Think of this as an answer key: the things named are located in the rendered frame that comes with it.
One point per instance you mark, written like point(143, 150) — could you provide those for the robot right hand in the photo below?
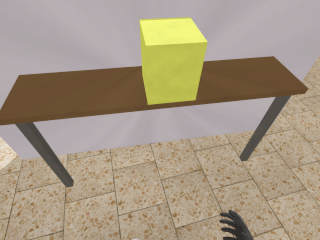
point(240, 230)

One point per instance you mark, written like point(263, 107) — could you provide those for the table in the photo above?
point(83, 93)

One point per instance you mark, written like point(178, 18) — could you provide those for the carton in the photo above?
point(172, 57)

